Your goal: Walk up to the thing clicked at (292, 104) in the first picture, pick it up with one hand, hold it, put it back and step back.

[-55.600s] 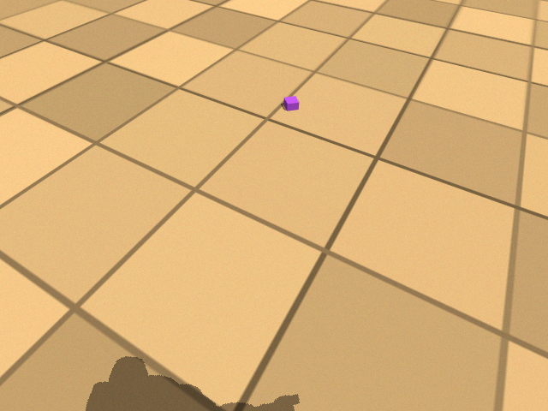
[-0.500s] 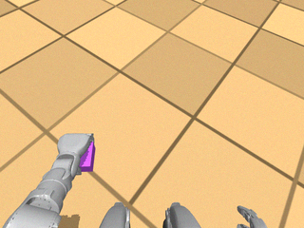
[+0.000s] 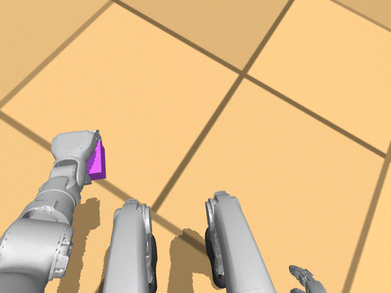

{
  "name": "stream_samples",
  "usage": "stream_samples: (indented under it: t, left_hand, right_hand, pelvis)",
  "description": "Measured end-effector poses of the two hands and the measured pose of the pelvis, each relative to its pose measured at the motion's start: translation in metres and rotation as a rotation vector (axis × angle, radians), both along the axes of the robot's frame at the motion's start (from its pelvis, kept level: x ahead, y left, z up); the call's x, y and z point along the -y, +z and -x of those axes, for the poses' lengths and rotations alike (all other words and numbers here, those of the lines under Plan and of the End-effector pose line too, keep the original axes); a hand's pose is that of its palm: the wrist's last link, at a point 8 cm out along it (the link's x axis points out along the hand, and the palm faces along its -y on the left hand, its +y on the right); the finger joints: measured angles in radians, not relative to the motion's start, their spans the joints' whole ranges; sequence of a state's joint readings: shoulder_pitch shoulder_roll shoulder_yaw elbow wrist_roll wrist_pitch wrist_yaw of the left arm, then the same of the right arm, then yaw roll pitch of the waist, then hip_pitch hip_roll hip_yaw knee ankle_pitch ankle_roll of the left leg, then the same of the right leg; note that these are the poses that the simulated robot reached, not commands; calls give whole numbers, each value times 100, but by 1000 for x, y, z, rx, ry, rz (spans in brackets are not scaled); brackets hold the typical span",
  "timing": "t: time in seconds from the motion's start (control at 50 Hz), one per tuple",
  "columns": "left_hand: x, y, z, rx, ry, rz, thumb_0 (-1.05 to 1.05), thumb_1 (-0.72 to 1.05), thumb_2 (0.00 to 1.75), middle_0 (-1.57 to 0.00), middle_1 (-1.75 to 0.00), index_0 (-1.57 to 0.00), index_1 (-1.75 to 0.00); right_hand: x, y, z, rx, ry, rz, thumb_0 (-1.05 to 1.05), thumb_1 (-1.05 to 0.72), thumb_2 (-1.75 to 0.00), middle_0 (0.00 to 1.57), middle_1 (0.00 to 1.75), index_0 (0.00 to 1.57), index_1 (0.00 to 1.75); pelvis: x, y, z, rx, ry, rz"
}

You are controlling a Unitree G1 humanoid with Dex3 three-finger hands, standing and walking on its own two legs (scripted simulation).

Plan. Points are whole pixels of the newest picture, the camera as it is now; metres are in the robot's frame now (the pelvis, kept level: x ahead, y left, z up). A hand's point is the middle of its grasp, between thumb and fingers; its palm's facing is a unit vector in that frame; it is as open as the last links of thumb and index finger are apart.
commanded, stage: crouch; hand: left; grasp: from above
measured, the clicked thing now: (85, 162) +0.41 +0.23 -0.18
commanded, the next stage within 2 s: lower in 0.90 s
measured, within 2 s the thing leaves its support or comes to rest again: neither
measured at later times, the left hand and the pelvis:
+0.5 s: hand (98, 162) +0.43 +0.22 -0.28, palm faces -0.46 -0.05 -0.89, open 11.0 cm; pelvis +0.00 -0.01 -0.09, yaw -2 degrees
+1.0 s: hand (104, 164) +0.44 +0.22 -0.33, palm faces -0.45 -0.04 -0.89, open 11.0 cm; pelvis -0.01 -0.01 -0.15, yaw -4 degrees
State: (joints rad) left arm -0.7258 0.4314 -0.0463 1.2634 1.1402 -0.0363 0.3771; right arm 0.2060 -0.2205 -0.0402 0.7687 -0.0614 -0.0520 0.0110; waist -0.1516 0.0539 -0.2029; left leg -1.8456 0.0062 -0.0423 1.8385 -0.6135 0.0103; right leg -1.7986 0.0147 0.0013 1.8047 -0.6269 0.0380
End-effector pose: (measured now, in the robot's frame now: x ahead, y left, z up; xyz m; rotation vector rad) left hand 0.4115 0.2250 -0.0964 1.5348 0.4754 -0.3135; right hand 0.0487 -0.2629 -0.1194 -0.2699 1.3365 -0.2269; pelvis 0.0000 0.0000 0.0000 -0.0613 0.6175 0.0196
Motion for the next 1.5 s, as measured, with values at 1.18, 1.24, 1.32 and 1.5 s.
stream_samples:
  t: [1.18, 1.24, 1.32, 1.5]
  left_hand:
    - [1, -198, -34, -3, 24, 22, 0, -18, 62, -62, -67, -66, -62]
    - [2, -209, -34, -12, 19, 32, 0, -18, 62, -62, -67, -66, -62]
    - [2, -224, -33, -6, 10, 50, 0, -18, 62, -62, -68, -66, -62]
    - [3, -243, -34, 35, 1, 51, 0, -18, 62, -62, -68, -66, -61]
  right_hand:
    - [21, -146, 29, -120, 132, -30, 0, -90, -90, 20, 30, 20, 30]
    - [22, -149, 28, -126, 145, -28, 0, -90, -90, 20, 30, 20, 30]
    - [22, -151, 28, -138, 158, -22, 0, -90, -90, 20, 30, 20, 30]
    - [20, -156, 26, -140, 174, -20, 0, -90, -89, 20, 30, 20, 30]
  pelvis:
    - [12, -166, 8, 24, -49, 33]
    - [12, -171, 7, 31, -53, 36]
    - [12, -177, 6, 40, -57, 43]
    - [10, -189, 3, 52, -64, 59]
